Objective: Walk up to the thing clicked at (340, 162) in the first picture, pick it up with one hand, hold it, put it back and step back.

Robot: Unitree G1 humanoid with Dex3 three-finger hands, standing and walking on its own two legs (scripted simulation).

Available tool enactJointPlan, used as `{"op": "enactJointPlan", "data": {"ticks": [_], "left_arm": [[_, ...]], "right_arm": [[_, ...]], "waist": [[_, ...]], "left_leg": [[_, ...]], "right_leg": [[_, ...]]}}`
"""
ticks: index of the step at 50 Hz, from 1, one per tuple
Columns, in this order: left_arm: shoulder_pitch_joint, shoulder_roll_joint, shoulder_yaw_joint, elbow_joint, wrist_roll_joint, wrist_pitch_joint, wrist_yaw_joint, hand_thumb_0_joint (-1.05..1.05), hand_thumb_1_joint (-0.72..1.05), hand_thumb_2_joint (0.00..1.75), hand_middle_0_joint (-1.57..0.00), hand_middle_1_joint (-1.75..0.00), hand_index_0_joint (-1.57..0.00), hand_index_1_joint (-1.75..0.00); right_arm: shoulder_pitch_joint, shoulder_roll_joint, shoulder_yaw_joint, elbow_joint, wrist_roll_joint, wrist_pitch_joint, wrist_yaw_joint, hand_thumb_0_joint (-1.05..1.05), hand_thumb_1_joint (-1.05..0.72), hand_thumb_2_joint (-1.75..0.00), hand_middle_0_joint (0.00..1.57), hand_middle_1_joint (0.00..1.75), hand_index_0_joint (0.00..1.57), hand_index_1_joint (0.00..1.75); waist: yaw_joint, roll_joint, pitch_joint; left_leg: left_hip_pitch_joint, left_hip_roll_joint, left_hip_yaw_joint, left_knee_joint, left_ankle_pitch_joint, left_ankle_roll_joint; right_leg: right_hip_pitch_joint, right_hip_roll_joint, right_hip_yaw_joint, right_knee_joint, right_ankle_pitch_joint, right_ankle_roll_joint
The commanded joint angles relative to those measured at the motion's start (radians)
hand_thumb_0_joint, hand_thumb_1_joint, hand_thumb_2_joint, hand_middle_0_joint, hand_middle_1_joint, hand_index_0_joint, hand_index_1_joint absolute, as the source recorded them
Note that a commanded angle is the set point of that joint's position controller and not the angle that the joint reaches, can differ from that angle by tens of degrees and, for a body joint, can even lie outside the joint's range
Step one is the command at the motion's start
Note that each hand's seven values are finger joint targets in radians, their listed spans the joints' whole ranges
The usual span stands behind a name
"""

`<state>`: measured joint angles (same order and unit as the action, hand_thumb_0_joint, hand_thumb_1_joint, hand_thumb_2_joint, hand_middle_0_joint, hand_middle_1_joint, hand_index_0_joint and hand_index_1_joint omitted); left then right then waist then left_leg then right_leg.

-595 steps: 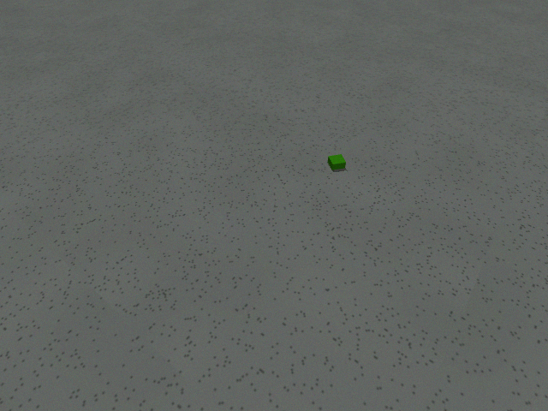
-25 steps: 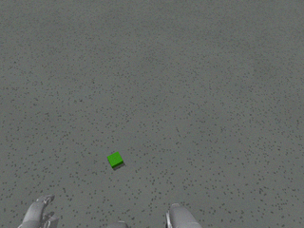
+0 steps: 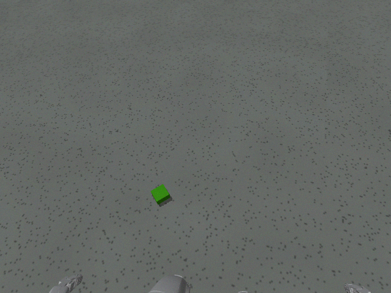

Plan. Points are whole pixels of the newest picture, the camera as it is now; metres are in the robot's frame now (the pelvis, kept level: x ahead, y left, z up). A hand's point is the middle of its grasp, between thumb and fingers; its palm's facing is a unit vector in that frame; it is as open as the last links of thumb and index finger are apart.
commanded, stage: walk up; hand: left
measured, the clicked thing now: (160, 194) +0.65 +0.26 -0.74
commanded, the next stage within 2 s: stand in 1.88 s
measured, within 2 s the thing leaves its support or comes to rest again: neither
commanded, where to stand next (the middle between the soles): +0.27 +0.02 m, yaw +1 degrees
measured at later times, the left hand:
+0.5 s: hand out of the picture -0.11 +0.26 -0.16, palm faces -0.03 -0.94 -0.35, open 7.4 cm
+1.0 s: hand out of the picture -0.09 +0.26 -0.15, palm faces +0.05 -0.93 -0.37, open 7.4 cm
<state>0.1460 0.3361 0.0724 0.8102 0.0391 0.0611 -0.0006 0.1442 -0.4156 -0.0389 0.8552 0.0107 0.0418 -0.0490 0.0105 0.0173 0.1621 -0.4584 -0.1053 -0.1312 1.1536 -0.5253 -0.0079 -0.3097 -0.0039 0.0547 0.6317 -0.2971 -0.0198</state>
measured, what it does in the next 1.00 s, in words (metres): walks backwards: left foot, then right foot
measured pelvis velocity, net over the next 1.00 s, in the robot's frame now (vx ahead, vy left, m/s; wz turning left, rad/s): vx -0.14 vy -0.01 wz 0.05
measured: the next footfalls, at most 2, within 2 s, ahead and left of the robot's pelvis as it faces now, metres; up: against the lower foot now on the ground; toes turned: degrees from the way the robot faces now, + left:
left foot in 0.14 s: -0.03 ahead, +0.11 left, +0.00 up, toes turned +2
right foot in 0.52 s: -0.16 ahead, -0.14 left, +0.00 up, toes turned -1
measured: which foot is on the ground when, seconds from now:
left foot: up 0.00-0.12, down 0.14-0.56, up 0.58-0.88, down 0.90-1.00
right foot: down 0.00-0.16, up 0.18-0.50, down 0.52-0.94, up 0.96-1.00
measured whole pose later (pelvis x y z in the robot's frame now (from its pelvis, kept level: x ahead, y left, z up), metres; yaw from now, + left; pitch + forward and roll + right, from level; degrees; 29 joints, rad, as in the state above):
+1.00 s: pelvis -0.14 -0.01 +0.00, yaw +3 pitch -4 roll +0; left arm 0.23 0.38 0.07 0.90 0.01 0.01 -0.01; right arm 0.27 -0.35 -0.06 0.91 -0.02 -0.04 0.01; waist 0.00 -0.03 0.13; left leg -0.26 -0.02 0.01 0.59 -0.26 0.03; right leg -0.25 -0.01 0.01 0.91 -0.51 -0.02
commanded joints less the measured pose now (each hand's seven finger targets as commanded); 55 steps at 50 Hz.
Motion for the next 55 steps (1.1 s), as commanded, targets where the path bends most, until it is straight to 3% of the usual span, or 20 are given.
{"op": "enactJointPlan", "data": {"ticks": [1, 6, 7, 8, 9, 10, 14, 21, 25, 27, 28, 29, 33, 40, 44, 46, 47, 48, 51, 55], "left_arm": [[-0.007, 0.246, 0.072, -0.124, 0.009, -0.016, 0.032, 0.00, 0.90, 0.90, -0.20, -0.30, -0.20, -0.30], [-0.028, 0.270, 0.063, -0.142, -0.017, 0.004, 0.023, 0.00, 0.90, 0.90, -0.20, -0.30, -0.20, -0.30], [-0.018, 0.242, 0.049, -0.148, -0.022, 0.010, 0.018, 0.00, 0.90, 0.90, -0.20, -0.30, -0.20, -0.30], [-0.008, 0.189, 0.039, -0.151, -0.028, 0.008, 0.017, 0.00, 0.90, 0.90, -0.20, -0.30, -0.20, -0.30], [-0.030, 0.224, 0.056, -0.145, -0.025, 0.009, 0.032, 0.00, 0.90, 0.90, -0.20, -0.30, -0.20, -0.30], [-0.035, 0.249, 0.065, -0.135, -0.018, 0.012, 0.040, 0.00, 0.90, 0.90, -0.20, -0.30, -0.20, -0.30], [0.074, 0.250, 0.076, -0.056, -0.025, 0.011, 0.013, 0.00, 0.90, 0.90, -0.20, -0.30, -0.20, -0.30], [0.081, 0.242, 0.048, -0.013, -0.013, -0.051, -0.012, 0.00, 0.90, 0.90, -0.20, -0.30, -0.20, -0.30], [0.247, 0.222, 0.059, 0.095, -0.010, -0.071, -0.010, 0.00, 0.90, 0.90, -0.20, -0.30, -0.20, -0.30], [0.292, 0.274, 0.078, 0.124, 0.007, -0.082, -0.002, 0.00, 0.90, 0.90, -0.20, -0.30, -0.20, -0.30], [0.218, 0.335, 0.090, 0.084, 0.018, -0.087, 0.002, 0.00, 0.90, 0.90, -0.20, -0.30, -0.20, -0.30], [0.139, 0.409, 0.101, 0.046, 0.025, -0.085, 0.004, 0.00, 0.90, 0.90, -0.20, -0.30, -0.20, -0.30], [0.038, 0.276, 0.074, 0.034, 0.001, -0.112, 0.010, 0.00, 0.90, 0.90, -0.20, -0.30, -0.20, -0.30], [0.157, 0.306, 0.086, 0.023, -0.005, -0.112, 0.001, 0.00, 0.90, 0.90, -0.20, -0.30, -0.20, -0.30], [0.092, 0.291, 0.061, -0.001, -0.026, -0.098, 0.001, 0.00, 0.90, 0.90, -0.20, -0.30, -0.20, -0.30], [0.122, 0.214, 0.037, -0.027, -0.034, -0.095, 0.003, 0.00, 0.90, 0.90, -0.20, -0.30, -0.20, -0.30], [0.114, 0.159, 0.026, -0.042, -0.044, -0.090, 0.002, 0.00, 0.90, 0.90, -0.20, -0.30, -0.20, -0.30], [0.105, 0.239, 0.047, -0.012, -0.036, -0.073, 0.013, 0.00, 0.90, 0.90, -0.20, -0.30, -0.20, -0.30], [0.109, 0.254, 0.046, 0.005, -0.036, -0.067, 0.001, 0.00, 0.90, 0.90, -0.20, -0.30, -0.20, -0.30], [0.100, 0.210, 0.034, 0.029, -0.035, -0.070, -0.013, 0.00, 0.90, 0.90, -0.20, -0.30, -0.20, -0.30]], "right_arm": [[0.054, -0.145, -0.043, -0.063, -0.012, -0.034, -0.012, 0.00, -0.90, -0.90, 0.20, 0.30, 0.20, 0.30], [0.149, -0.146, -0.062, -0.035, -0.035, -0.046, 0.002, 0.00, -0.90, -0.90, 0.20, 0.30, 0.20, 0.30], [0.137, -0.183, -0.075, -0.040, -0.047, -0.048, 0.002, 0.00, -0.90, -0.90, 0.20, 0.30, 0.20, 0.30], [0.100, -0.273, -0.095, -0.052, -0.060, -0.046, 0.005, 0.00, -0.90, -0.90, 0.20, 0.30, 0.20, 0.30], [0.055, -0.329, -0.100, -0.075, -0.057, -0.043, 0.014, 0.00, -0.90, -0.90, 0.20, 0.30, 0.20, 0.30], [0.029, -0.354, -0.108, -0.089, -0.053, -0.046, 0.010, 0.00, -0.90, -0.90, 0.20, 0.30, 0.20, 0.30], [-0.067, -0.206, -0.075, -0.099, -0.055, -0.060, 0.004, 0.00, -0.90, -0.90, 0.20, 0.30, 0.20, 0.30], [0.051, -0.211, -0.091, -0.074, -0.053, -0.061, 0.038, 0.00, -0.90, -0.90, 0.20, 0.30, 0.20, 0.30], [0.001, -0.243, -0.098, -0.090, -0.057, -0.032, 0.051, 0.00, -0.90, -0.90, 0.20, 0.30, 0.20, 0.30], [-0.008, -0.145, -0.069, -0.109, -0.039, -0.023, 0.050, 0.00, -0.90, -0.90, 0.20, 0.30, 0.20, 0.30], [-0.022, -0.089, -0.051, -0.121, -0.034, -0.026, 0.049, 0.00, -0.90, -0.90, 0.20, 0.30, 0.20, 0.30], [-0.059, -0.163, -0.076, -0.109, -0.038, -0.027, 0.038, 0.00, -0.90, -0.90, 0.20, 0.30, 0.20, 0.30], [0.076, -0.149, -0.068, -0.019, -0.015, -0.050, 0.051, 0.00, -0.90, -0.90, 0.20, 0.30, 0.20, 0.30], [0.031, -0.156, -0.062, -0.030, -0.041, -0.076, 0.065, 0.00, -0.90, -0.90, 0.20, 0.30, 0.20, 0.30], [0.142, -0.126, -0.066, 0.005, -0.033, -0.101, 0.057, 0.00, -0.90, -0.90, 0.20, 0.30, 0.20, 0.30], [0.255, -0.211, -0.103, 0.030, -0.039, -0.113, 0.044, 0.00, -0.90, -0.90, 0.20, 0.30, 0.20, 0.30], [0.266, -0.264, -0.113, 0.013, -0.051, -0.118, 0.037, 0.00, -0.90, -0.90, 0.20, 0.30, 0.20, 0.30], [0.256, -0.300, -0.117, 0.009, -0.031, -0.114, 0.040, 0.00, -0.90, -0.90, 0.20, 0.30, 0.20, 0.30], [0.122, -0.225, -0.096, -0.037, -0.030, -0.109, 0.037, 0.00, -0.90, -0.90, 0.20, 0.30, 0.20, 0.30], [0.114, -0.177, -0.073, -0.030, -0.034, -0.115, 0.032, 0.00, -0.90, -0.90, 0.20, 0.30, 0.20, 0.30]], "waist": [[0.029, -0.218, -0.191], [-0.021, -0.196, -0.248], [-0.015, -0.107, -0.245], [-0.003, 0.144, -0.232], [-0.015, 0.158, -0.220], [-0.038, 0.206, -0.191], [0.045, 0.102, -0.121], [-0.058, 0.211, -0.198], [0.021, 0.214, -0.163], [0.041, -0.063, -0.104], [0.040, -0.202, -0.035], [0.063, -0.169, 0.049], [-0.026, -0.142, 0.021], [0.067, -0.204, -0.022], [-0.007, -0.156, -0.137], [-0.043, 0.090, -0.261], [-0.042, 0.201, -0.244], [-0.048, 0.116, -0.231], [0.003, 0.070, -0.084], [-0.011, 0.125, -0.090]], "left_leg": [[-0.033, 0.038, 0.059, -0.211, -0.017, -0.020], [0.220, 0.078, 0.142, -0.719, 0.285, 0.017], [0.295, 0.154, -0.001, -0.774, 0.378, 0.050], [0.352, 0.365, -0.284, -0.792, 0.567, 0.140], [0.235, 0.501, -0.363, -0.796, 0.627, 0.266], [0.101, 0.582, -0.464, -0.841, 0.566, 0.342], [0.170, 0.330, -0.096, -0.813, 0.409, 0.181], [0.399, 0.330, -0.107, -0.847, -0.051, 0.207], [0.167, 0.319, -0.033, -0.801, -0.087, 0.174], [-0.039, 0.191, 0.071, -0.507, -0.080, 0.070], [-0.185, 0.055, 0.101, -0.340, -0.038, 0.001], [-0.093, 0.084, -0.025, -0.248, -0.021, -0.007], [-0.077, 0.066, -0.026, -0.249, 0.187, -0.002], [-0.052, 0.128, 0.078, -0.440, 0.122, -0.007], [0.215, 0.089, 0.176, -0.723, 0.341, 0.032], [0.479, 0.219, -0.048, -0.773, 0.513, 0.101], [0.580, 0.408, -0.364, -0.795, 0.561, 0.205], [0.436, 0.492, -0.447, -0.821, 0.408, 0.308], [0.263, 0.396, -0.243, -0.860, 0.271, 0.240], [0.257, 0.311, -0.056, -0.802, 0.534, 0.193]], "right_leg": [[0.237, -0.196, 0.152, -0.102, 0.609, -0.203], [0.160, -0.186, 0.158, 0.032, 0.476, -0.138], [0.038, -0.130, 0.148, 0.092, 0.318, -0.083], [-0.157, 0.038, 0.053, 0.281, -0.038, -0.020], [-0.156, 0.104, 0.067, 0.461, -0.344, -0.003], [-0.099, 0.088, 0.143, 0.610, -0.372, 0.003], [-0.171, 0.124, 0.160, 0.684, -0.149, 0.001], [-0.087, 0.043, 0.002, 0.119, -0.265, 0.060], [0.187, 0.035, -0.101, -0.224, -0.165, -0.012], [0.249, -0.067, 0.178, -0.372, -0.245, -0.067], [0.157, -0.263, 0.482, -0.488, -0.507, -0.121], [-0.118, -0.386, 0.573, -0.530, -0.705, -0.204], [0.099, -0.174, 0.182, -0.422, -0.130, -0.085], [0.250, -0.257, 0.146, -0.333, 0.095, -0.165], [0.235, -0.212, 0.012, -0.082, 0.532, -0.116], [0.072, -0.064, -0.084, 0.285, 0.345, -0.036], [-0.191, 0.074, -0.091, 0.397, -0.171, 0.000], [-0.143, 0.012, 0.019, 0.451, -0.328, -0.021], [-0.158, -0.028, 0.073, 0.456, -0.224, -0.032], [-0.087, -0.039, -0.009, 0.215, -0.122, 0.005]]}}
